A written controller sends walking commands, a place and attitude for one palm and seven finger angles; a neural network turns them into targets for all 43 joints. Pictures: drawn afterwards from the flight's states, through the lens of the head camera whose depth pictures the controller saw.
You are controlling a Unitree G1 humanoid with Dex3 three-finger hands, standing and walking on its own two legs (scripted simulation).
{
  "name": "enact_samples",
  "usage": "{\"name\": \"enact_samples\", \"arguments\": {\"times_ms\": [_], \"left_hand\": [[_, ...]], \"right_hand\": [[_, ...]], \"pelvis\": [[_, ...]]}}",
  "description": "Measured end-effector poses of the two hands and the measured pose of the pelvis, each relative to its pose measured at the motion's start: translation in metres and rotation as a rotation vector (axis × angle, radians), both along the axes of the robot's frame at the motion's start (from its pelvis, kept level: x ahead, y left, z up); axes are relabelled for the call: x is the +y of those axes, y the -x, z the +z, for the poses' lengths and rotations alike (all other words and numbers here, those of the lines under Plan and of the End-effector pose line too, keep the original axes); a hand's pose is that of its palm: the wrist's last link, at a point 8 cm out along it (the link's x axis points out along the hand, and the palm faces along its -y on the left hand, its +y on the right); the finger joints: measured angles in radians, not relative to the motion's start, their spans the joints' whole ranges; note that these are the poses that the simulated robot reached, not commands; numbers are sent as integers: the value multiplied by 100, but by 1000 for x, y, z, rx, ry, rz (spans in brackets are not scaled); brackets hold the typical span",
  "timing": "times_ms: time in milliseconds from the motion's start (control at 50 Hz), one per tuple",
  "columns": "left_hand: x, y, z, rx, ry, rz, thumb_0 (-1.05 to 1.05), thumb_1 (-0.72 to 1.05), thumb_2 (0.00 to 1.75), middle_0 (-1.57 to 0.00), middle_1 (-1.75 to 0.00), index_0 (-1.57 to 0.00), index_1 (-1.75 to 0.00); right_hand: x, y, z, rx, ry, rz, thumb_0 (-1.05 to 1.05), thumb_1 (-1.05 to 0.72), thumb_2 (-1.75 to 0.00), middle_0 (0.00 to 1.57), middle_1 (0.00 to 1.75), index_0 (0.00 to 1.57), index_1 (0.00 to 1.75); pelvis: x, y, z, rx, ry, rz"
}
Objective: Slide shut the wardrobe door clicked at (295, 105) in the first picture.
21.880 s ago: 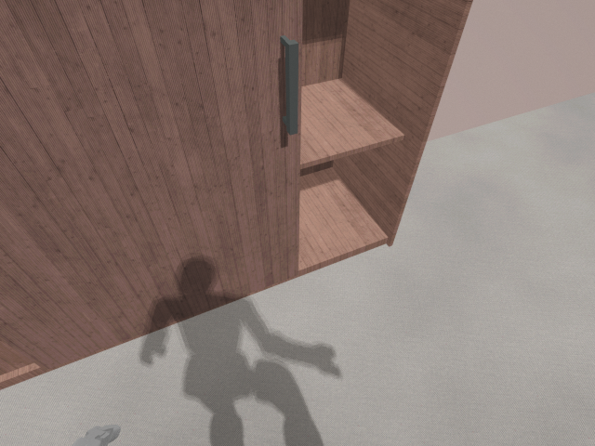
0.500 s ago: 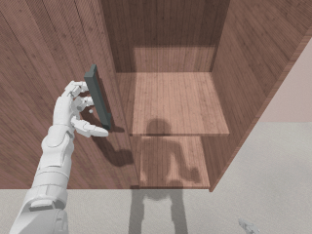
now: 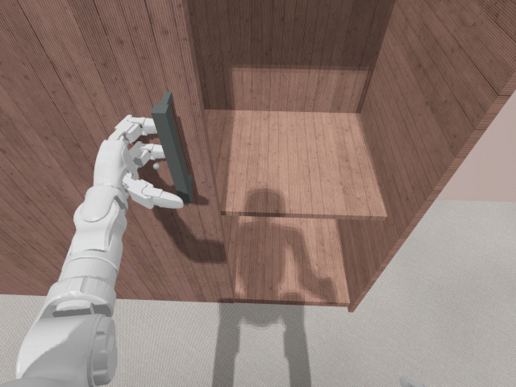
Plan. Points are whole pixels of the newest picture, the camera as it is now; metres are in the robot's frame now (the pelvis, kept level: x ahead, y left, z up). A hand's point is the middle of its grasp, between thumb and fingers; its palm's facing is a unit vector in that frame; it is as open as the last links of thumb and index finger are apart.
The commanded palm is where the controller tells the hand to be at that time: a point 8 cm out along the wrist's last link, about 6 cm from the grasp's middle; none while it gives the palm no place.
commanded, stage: slide the fingers in behind the handle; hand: left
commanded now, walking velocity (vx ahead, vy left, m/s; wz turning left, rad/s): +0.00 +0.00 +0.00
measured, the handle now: (177, 152) +0.47 +0.14 +0.10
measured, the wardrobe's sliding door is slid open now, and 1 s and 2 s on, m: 0.43 0.43 0.43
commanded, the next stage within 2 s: grip the handle and tug to test in 1.66 s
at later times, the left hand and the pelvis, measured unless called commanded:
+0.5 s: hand (171, 172) +0.41 +0.14 +0.11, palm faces -0.01 -1.00 -0.03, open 13.9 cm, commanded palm +0.39 +0.19 +0.11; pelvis +0.01 +0.00 +0.00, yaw -1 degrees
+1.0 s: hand (186, 173) +0.41 +0.12 +0.11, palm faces -0.02 -1.00 -0.01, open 14.0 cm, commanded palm +0.39 +0.17 +0.11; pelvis +0.02 -0.01 +0.00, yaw -1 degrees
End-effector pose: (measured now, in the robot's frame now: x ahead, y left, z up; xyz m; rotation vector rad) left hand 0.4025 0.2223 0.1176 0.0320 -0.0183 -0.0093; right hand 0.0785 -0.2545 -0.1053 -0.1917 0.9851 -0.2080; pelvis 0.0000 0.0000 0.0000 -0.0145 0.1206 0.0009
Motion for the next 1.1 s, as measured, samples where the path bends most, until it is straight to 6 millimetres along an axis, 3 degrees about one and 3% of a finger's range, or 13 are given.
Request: {"name": "enact_samples", "arguments": {"times_ms": [220,340,660,780,940,1100], "left_hand": [[-12,7,-5,3,10,-26,-1,-50,30,-32,-122,-32,-121],[-23,13,-9,-7,10,-29,-1,-50,30,-31,-121,-31,-120],[-29,6,-6,9,9,-6,-1,-50,30,-31,-120,-31,-120],[-31,7,-6,2,4,-3,-1,-50,30,-31,-121,-30,-120],[-47,8,-8,1,15,-32,-1,-50,30,-30,-120,-30,-120],[-45,11,-5,-6,-2,-10,-1,-50,30,-30,-120,-30,-120]], "right_hand": [[7,6,2,-25,-20,-23,1,-90,-90,20,30,20,30],[8,-2,5,-58,-21,-25,1,-90,-90,20,30,20,30],[4,-29,9,-86,-23,-1,1,-90,-90,20,30,20,30],[1,-32,8,-80,-21,4,1,-91,-90,20,30,20,30],[1,-36,8,-83,-30,1,1,-91,-90,20,30,20,30],[2,-37,9,-94,-39,0,1,-91,-90,20,30,20,30]], "pelvis": [[5,0,1,-7,-1,-17],[5,-2,1,-19,-3,-23],[-1,-12,3,-14,-6,-19],[-3,-15,4,-14,-6,-16],[-4,-18,4,-15,-8,-17],[-5,-18,5,-21,-9,-22]]}}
